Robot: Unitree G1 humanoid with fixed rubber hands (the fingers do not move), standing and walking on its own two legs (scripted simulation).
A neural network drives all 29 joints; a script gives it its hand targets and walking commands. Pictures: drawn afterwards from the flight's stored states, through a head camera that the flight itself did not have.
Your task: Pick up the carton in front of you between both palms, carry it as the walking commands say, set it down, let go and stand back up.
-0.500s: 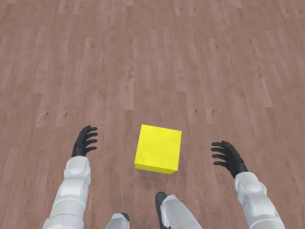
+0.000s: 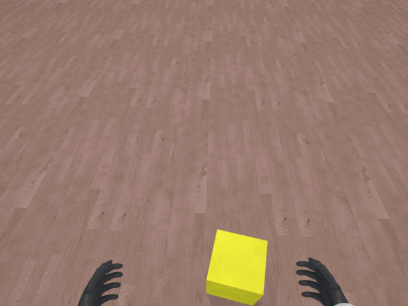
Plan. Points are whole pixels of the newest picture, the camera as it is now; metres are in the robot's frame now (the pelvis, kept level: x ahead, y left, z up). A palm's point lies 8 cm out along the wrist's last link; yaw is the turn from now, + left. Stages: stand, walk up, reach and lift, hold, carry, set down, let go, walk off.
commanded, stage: let go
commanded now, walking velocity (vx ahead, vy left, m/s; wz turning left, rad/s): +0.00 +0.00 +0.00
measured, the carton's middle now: (235, 268) +0.37 -0.12 -0.65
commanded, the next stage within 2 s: stand in 0.42 s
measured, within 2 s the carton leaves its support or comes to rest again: neither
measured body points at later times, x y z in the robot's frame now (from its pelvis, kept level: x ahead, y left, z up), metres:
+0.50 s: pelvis -0.01 -0.01 -0.01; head -0.01 -0.03 +0.44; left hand +0.15 +0.24 -0.09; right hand +0.15 -0.27 -0.09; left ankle -0.07 +0.10 -0.74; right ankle +0.02 -0.13 -0.74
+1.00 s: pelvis +0.01 -0.04 -0.01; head +0.02 -0.06 +0.44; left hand +0.12 +0.27 -0.10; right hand +0.15 -0.32 -0.12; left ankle -0.07 +0.10 -0.74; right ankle +0.02 -0.13 -0.74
